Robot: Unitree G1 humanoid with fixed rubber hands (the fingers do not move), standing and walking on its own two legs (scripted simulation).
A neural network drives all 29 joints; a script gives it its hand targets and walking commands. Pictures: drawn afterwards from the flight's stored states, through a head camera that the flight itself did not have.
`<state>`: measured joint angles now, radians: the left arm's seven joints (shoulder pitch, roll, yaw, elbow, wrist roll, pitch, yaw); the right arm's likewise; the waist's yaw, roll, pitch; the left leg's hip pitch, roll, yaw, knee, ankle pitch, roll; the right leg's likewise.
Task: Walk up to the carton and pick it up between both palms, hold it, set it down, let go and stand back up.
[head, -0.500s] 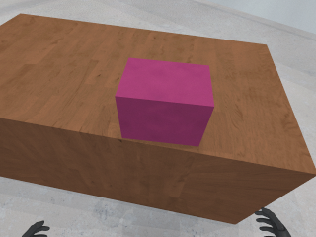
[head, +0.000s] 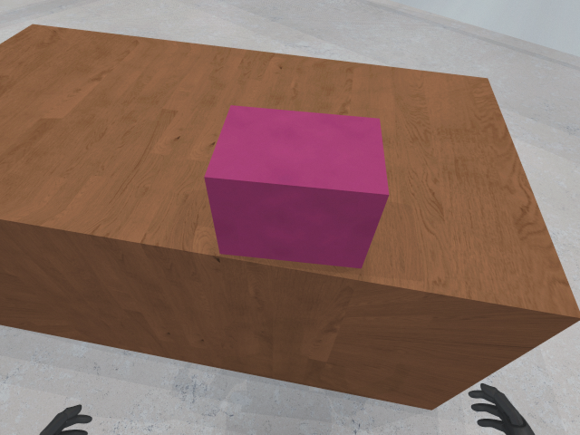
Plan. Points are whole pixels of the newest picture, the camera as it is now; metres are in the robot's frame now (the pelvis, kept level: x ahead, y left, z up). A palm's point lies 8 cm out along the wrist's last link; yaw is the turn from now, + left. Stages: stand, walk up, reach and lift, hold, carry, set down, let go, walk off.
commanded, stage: walk up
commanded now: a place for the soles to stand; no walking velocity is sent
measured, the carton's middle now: (297, 188) +0.49 +0.01 +0.04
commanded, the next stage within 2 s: none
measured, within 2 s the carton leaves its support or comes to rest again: neither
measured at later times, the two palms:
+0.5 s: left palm out of the picture +0.08 +0.32 -0.08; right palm out of the picture +0.14 -0.31 -0.07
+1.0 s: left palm out of the picture +0.05 +0.36 -0.05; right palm out of the picture +0.13 -0.29 -0.10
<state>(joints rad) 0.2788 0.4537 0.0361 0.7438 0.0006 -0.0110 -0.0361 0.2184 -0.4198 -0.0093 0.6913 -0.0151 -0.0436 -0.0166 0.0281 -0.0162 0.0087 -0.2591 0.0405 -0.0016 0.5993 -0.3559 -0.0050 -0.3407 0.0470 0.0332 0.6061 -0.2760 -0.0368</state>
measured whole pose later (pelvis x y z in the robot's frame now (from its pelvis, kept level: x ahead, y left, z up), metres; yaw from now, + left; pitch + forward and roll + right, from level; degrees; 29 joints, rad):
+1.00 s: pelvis +0.00 +0.02 +0.00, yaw +1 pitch +1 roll +1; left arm 0.37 0.45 0.04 0.74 0.00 -0.08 0.01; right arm 0.23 -0.47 -0.01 0.69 -0.03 0.03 0.02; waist 0.03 0.07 0.01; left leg -0.43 0.03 0.00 0.86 -0.47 0.00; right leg -0.34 0.01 0.04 0.59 -0.28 -0.01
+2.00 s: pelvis +0.03 +0.05 +0.00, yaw -2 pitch +0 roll +2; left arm 0.42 0.45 0.04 0.74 0.00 -0.04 -0.02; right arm 0.25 -0.44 -0.01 0.70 -0.03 -0.03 0.00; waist 0.02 0.03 0.06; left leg -0.42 0.01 0.06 0.85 -0.54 0.05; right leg -0.34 0.01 0.07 0.65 -0.32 -0.03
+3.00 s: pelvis +0.07 +0.07 +0.00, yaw -3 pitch +2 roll +0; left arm 0.31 0.45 0.04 0.75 0.00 -0.06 0.00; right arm 0.20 -0.42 -0.01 0.71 -0.02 -0.02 0.01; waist 0.02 0.02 -0.01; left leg -0.35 0.02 0.08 0.65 -0.33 0.03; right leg -0.33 0.01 0.07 0.64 -0.33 0.02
